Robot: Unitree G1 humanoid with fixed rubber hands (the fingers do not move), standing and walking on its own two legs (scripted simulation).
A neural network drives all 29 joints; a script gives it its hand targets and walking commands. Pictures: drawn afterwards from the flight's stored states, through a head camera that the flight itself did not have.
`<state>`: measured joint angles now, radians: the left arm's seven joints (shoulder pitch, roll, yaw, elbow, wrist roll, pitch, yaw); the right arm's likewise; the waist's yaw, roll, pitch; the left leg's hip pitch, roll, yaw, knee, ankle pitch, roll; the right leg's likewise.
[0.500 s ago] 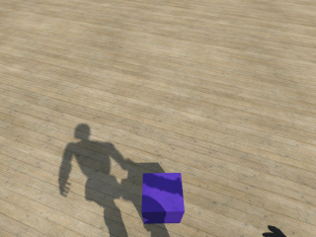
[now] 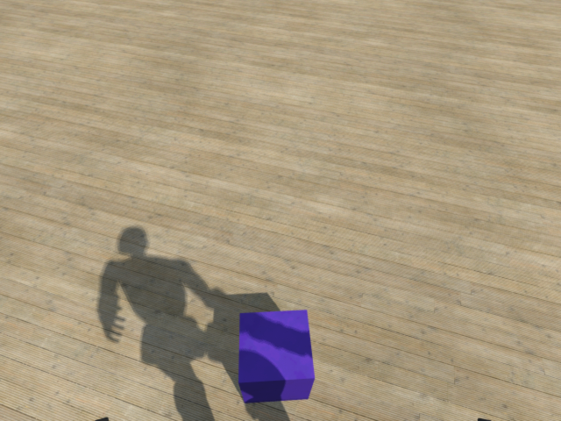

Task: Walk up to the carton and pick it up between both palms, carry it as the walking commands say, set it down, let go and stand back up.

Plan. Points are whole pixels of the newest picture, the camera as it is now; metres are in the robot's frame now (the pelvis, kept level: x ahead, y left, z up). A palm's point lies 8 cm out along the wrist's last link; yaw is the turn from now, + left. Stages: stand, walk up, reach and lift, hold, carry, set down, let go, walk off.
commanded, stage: walk up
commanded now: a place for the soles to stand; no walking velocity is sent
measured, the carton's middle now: (275, 357) +0.42 +0.01 -0.65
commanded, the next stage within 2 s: reach and lift in 0.98 s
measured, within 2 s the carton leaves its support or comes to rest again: neither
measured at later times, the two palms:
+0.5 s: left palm out of the picture +0.09 +0.31 -0.12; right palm out of the picture +0.08 -0.32 -0.11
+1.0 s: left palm out of the picture +0.09 +0.30 -0.12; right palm out of the picture +0.07 -0.33 -0.12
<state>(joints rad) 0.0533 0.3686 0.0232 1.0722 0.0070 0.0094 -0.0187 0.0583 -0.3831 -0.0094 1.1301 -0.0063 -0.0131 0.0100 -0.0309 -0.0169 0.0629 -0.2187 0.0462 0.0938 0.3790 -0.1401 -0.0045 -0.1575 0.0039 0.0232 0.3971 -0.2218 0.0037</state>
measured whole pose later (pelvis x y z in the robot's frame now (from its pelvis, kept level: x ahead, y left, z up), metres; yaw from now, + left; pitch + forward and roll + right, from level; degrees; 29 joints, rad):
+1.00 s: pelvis -0.01 +0.00 -0.01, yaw -1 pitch +0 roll +0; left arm 0.12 0.39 0.04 0.99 0.02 0.03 -0.03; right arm 0.08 -0.41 -0.02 1.05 -0.01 0.00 0.01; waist -0.02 -0.01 0.07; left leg -0.32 0.07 0.10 0.51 -0.19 -0.01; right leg -0.28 0.02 0.04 0.54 -0.27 0.00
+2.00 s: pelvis -0.05 +0.00 -0.09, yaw -3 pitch +28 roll +0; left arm -0.47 0.26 0.23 0.68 -0.02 0.20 -0.06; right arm -0.52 -0.20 -0.15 0.68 0.00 0.23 -0.03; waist 0.03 -0.01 -0.03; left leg -1.18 0.00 -0.04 0.99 -0.31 -0.03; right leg -1.15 0.02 0.02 1.02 -0.36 0.01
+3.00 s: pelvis -0.07 +0.01 -0.22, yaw -4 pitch +53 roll -2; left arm -1.00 0.21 0.33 0.81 0.00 0.10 0.06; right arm -1.05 -0.23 -0.26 0.85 0.01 0.10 -0.05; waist 0.03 -0.01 -0.12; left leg -1.98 -0.03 -0.08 1.47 -0.41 -0.04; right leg -1.94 0.06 0.04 1.48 -0.46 0.04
